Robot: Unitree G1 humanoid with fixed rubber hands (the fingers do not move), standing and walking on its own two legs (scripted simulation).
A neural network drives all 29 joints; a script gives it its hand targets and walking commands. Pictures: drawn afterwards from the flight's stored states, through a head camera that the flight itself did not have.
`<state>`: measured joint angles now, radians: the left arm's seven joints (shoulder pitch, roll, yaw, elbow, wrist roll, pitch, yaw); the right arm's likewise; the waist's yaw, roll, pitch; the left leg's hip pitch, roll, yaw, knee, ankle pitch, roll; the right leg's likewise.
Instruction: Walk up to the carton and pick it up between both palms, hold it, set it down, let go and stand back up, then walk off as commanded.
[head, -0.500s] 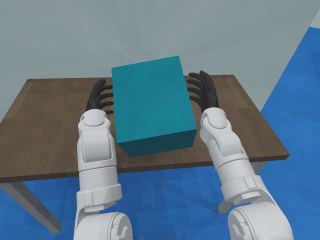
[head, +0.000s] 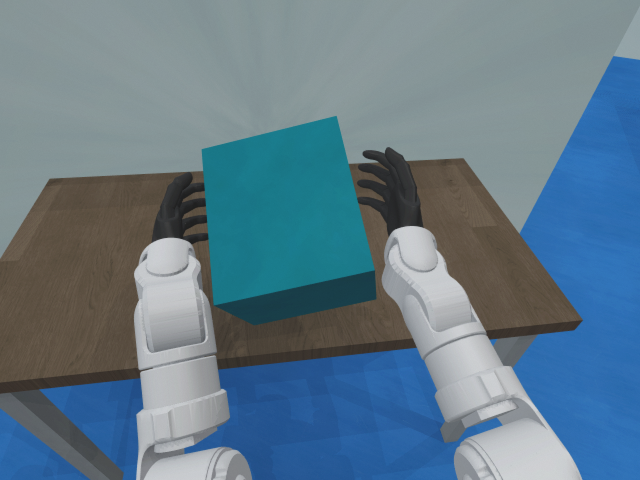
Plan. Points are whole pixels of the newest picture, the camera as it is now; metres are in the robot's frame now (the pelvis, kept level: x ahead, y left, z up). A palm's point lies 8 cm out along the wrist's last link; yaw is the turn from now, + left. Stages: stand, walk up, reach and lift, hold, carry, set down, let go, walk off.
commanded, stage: hold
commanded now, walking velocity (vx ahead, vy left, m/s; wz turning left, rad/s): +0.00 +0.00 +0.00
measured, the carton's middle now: (292, 227) +0.39 +0.02 +0.13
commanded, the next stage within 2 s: set down in 0.74 s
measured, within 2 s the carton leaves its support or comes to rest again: neither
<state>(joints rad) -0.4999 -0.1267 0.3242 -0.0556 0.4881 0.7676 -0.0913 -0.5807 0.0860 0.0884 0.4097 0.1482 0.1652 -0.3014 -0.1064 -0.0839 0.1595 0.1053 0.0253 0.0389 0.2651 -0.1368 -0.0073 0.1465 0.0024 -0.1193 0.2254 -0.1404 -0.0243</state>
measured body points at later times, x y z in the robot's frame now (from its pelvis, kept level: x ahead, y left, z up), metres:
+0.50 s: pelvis -0.01 +0.01 +0.00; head -0.03 +0.02 +0.45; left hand +0.37 +0.13 +0.18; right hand +0.36 -0.13 +0.18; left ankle +0.03 +0.12 -0.75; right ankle +0.01 -0.10 -0.75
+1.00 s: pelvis -0.02 +0.01 +0.00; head -0.06 +0.02 +0.45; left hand +0.35 +0.16 +0.20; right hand +0.35 -0.10 +0.20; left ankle +0.03 +0.12 -0.75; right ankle +0.01 -0.10 -0.75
